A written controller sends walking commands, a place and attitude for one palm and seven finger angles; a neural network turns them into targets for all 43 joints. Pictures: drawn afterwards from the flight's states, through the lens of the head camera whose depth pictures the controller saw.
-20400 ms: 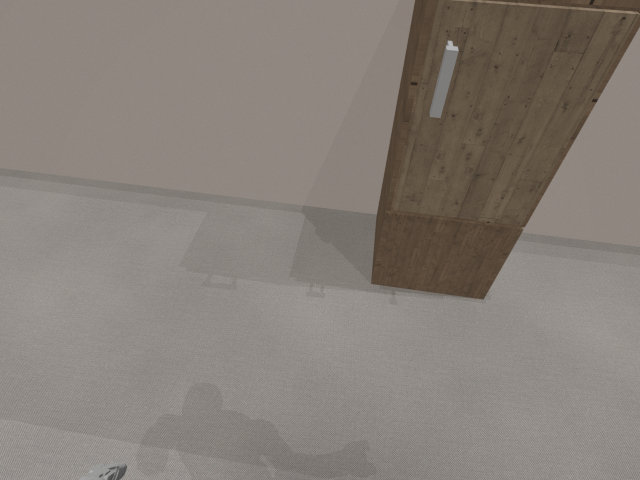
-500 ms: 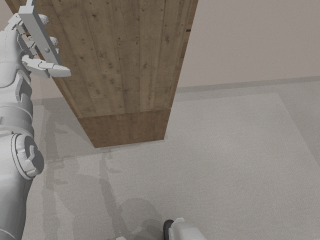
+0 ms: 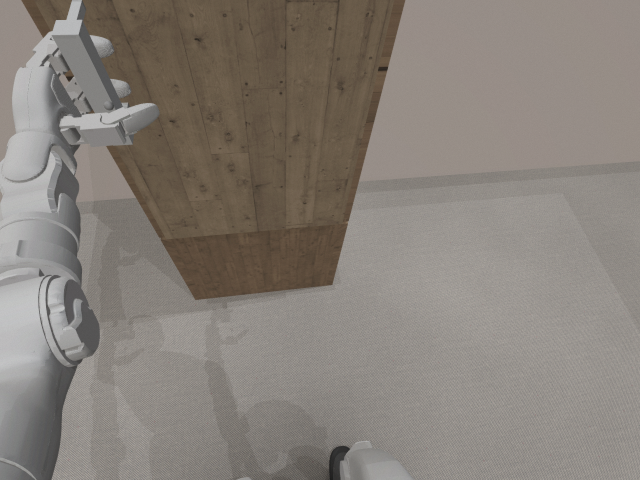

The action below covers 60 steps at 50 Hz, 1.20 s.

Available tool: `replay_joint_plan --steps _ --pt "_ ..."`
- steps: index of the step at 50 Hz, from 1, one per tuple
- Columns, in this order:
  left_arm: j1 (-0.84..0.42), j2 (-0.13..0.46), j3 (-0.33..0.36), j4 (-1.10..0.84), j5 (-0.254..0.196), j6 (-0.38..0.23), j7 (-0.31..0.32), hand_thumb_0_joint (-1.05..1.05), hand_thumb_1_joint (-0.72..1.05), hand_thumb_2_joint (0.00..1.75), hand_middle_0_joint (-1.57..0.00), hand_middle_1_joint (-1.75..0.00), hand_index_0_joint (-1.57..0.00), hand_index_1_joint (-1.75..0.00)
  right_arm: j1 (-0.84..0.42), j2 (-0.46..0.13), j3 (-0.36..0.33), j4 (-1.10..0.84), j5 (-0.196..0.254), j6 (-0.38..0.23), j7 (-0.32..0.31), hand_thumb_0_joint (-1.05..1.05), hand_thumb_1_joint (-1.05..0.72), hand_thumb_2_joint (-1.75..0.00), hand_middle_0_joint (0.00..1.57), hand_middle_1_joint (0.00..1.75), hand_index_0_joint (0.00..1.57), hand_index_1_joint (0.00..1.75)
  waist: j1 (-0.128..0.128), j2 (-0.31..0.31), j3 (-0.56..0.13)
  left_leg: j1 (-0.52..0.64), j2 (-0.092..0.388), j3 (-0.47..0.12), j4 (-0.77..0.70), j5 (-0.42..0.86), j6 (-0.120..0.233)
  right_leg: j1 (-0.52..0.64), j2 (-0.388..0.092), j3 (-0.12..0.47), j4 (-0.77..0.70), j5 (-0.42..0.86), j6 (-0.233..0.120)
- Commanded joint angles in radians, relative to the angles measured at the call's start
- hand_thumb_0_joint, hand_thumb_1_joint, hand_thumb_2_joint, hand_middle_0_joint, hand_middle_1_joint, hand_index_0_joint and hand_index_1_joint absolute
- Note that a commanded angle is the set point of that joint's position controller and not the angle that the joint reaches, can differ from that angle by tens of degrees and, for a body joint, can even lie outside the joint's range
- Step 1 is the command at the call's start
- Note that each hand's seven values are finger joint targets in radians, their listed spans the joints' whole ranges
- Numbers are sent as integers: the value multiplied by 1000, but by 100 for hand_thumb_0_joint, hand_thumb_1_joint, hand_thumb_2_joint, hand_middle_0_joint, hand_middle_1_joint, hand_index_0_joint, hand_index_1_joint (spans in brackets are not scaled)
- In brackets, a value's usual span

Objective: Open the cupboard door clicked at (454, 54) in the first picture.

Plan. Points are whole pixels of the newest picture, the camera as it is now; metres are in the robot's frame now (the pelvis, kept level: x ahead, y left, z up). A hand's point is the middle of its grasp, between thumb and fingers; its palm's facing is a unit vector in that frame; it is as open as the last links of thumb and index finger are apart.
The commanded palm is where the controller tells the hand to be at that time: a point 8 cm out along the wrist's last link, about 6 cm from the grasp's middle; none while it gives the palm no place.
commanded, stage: close the thumb around the handle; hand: left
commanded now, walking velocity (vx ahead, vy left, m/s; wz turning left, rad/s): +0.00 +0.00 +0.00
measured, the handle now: (102, 78) +0.59 +0.21 +0.12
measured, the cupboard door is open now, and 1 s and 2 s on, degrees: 0 16 43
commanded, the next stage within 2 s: pull the door open along its arc in 0.34 s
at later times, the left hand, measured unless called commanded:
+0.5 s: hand (111, 104) +0.53 +0.19 +0.13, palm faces +0.04 -1.00 -0.01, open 6.1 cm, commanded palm +0.50 +0.23 +0.12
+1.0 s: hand (129, 170) +0.44 +0.16 +0.13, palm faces +0.01 -1.00 +0.03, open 6.5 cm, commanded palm +0.38 +0.21 +0.12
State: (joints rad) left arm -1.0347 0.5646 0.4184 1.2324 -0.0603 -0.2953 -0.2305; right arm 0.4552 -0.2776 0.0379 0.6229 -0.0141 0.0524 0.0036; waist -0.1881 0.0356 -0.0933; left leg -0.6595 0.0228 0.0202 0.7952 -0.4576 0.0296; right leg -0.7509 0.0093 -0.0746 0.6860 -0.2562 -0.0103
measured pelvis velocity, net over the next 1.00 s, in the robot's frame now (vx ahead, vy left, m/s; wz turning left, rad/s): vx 0.01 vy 0.00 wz -0.03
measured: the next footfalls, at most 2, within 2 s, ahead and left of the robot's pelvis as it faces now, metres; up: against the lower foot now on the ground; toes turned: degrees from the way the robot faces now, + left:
none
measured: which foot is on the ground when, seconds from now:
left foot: down 0.00-1.00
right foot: down 0.00-1.00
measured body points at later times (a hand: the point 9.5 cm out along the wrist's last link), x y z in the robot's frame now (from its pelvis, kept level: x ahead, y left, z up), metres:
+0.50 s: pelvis -0.01 -0.01 +0.00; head +0.11 +0.01 +0.43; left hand +0.52 +0.24 +0.14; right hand -0.04 -0.27 -0.11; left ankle -0.06 +0.09 -0.71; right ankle +0.03 -0.12 -0.71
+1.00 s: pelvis +0.01 +0.00 +0.01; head +0.06 -0.01 +0.46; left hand +0.43 +0.21 +0.13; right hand +0.07 -0.26 -0.10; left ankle -0.06 +0.09 -0.71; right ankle +0.03 -0.12 -0.71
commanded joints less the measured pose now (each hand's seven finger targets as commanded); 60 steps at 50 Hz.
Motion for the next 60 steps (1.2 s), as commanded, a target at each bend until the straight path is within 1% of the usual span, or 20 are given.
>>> replay_joint_plan --steps 1,2,4,6,7,8,9,13,18,20,22,23,27,35,45,47,48,49,51,60 --pt "-470 245 2 -184 1 -64 2 0 56 76 -38 -131 -38 -131 181 -179 -62 -38 0 -10 -9 0 -90 -90 20 30 20 30 -16 115 -396 152 1 -60 -74 512 -17 305 26 49 0 362 -16" --pt "-500 245 -5 -174 5 -58 5 0 62 78 -38 -132 -38 -132 186 -181 -61 -35 -1 -11 -10 0 -90 -90 20 30 20 30 -30 77 -379 126 0 -61 -79 465 -13 305 26 48 -3 344 -13" --pt "-504 294 22 -176 15 -60 9 0 73 83 -39 -133 -39 -133 188 -184 -60 -39 -1 -14 -13 0 -90 -90 20 30 20 30 -20 78 -397 105 -5 -59 -84 432 -10 335 24 55 -1 336 -15" --pt "-493 289 29 -202 12 -74 6 0 84 88 -40 -134 -40 -134 191 -180 -63 -45 -3 -17 -13 0 -90 -90 20 30 20 30 -8 117 -461 152 -4 -61 -75 497 -15 346 24 54 10 372 -18" --pt "-514 255 -4 -212 9 -77 0 0 90 90 -40 -135 -40 -135 188 -178 -61 -43 -2 -19 -12 0 -90 -90 20 30 20 30 -23 129 -459 172 -2 -60 -71 508 -17 326 24 54 6 374 -16" --pt "-503 276 23 -220 3 -82 -1 0 90 90 -40 -135 -40 -135 192 -180 -64 -42 -4 -19 -13 0 -90 -90 20 30 20 30 -9 125 -472 176 0 -63 -67 528 -19 333 25 54 9 382 -18" --pt "-501 251 2 -220 -1 -82 -8 0 90 90 -40 -135 -40 -135 189 -179 -63 -44 -3 -19 -12 0 -90 -90 20 30 20 30 -18 118 -470 177 0 -60 -66 524 -18 331 26 54 6 384 -15" --pt "-501 307 45 -189 -13 -72 -17 0 90 90 -40 -135 -40 -135 192 -189 -62 -39 1 -17 -17 0 -90 -90 20 30 20 30 -20 65 -443 110 -3 -50 -76 451 -7 369 25 62 0 381 -13" --pt "-490 345 46 -174 17 -66 -12 0 90 90 -40 -135 -40 -135 188 -187 -57 -45 1 -14 -19 0 -90 -90 20 30 20 30 -14 99 -404 73 -7 -47 -84 406 -4 362 20 66 -3 350 -14" --pt "-488 378 74 -194 15 -72 -12 0 90 90 -40 -135 -40 -135 189 -190 -59 -52 0 -16 -20 0 -90 -90 20 30 20 30 -5 112 -445 95 -7 -49 -80 422 -3 373 21 68 1 356 -17" --pt "-480 371 65 -173 13 -63 -18 0 90 90 -40 -135 -40 -135 188 -189 -56 -53 3 -15 -22 0 -90 -90 20 30 20 30 -13 96 -434 77 -7 -42 -79 410 -3 374 20 70 -3 360 -12" --pt "-535 295 2 -192 6 -61 -21 0 90 90 -40 -135 -40 -135 183 -183 -55 -51 3 -18 -20 0 -90 -90 20 30 20 30 -38 117 -417 88 -8 -43 -82 393 -3 348 20 69 -10 344 -10" --pt "-446 317 50 -219 -6 -69 -19 0 90 90 -40 -135 -40 -135 194 -189 -63 -58 -2 -19 -17 0 -90 -90 20 30 20 30 3 119 -494 146 -1 -53 -78 479 -12 365 24 58 4 371 -16" --pt "-191 231 44 -344 -58 -60 -29 0 90 90 -40 -135 -40 -135 137 -182 -73 -110 12 -9 -7 0 -90 -90 20 30 20 30 70 85 -471 157 1 -33 -106 527 -9 432 26 55 -5 414 -23" --pt "242 43 -14 -725 -147 1 5 0 90 90 -40 -135 -40 -135 -1 -143 -83 -189 41 -27 9 0 -90 -90 20 30 20 30 164 11 -421 177 2 -2 -171 648 -6 586 6 60 -27 536 -30" --pt "337 -20 -40 -781 -157 27 22 0 90 90 -40 -135 -40 -135 -28 -132 -81 -194 47 -37 13 0 -90 -90 20 30 20 30 168 -5 -380 194 4 3 -186 657 -12 587 3 51 -37 548 -27" --pt "298 -42 70 -879 -199 38 158 0 90 90 -40 -135 -40 -135 -78 -107 -82 -200 47 -46 19 0 -90 -90 20 30 20 30 223 -10 -366 186 -10 1 -187 611 -29 577 14 32 -62 507 -23" --pt "365 -155 -19 -911 -183 53 227 0 90 90 -40 -135 -40 -135 -100 -97 -80 -197 42 -56 27 0 -90 -90 20 30 20 30 199 3 -332 206 -9 5 -199 587 -36 562 15 27 -65 471 -21" --pt "458 -249 -72 -971 -159 65 315 0 90 90 -40 -135 -40 -135 -124 -85 -81 -186 42 -72 34 0 -90 -90 20 30 20 30 198 -24 -290 219 -4 3 -212 582 -45 545 13 16 -76 437 -20" --pt "404 -561 -362 -1167 47 182 698 0 90 90 -40 -135 -40 -135 -287 -39 -68 -163 -6 -59 14 0 -90 -90 20 30 20 30 178 -77 -233 283 -10 -16 -255 398 -42 531 -16 15 -111 247 -20"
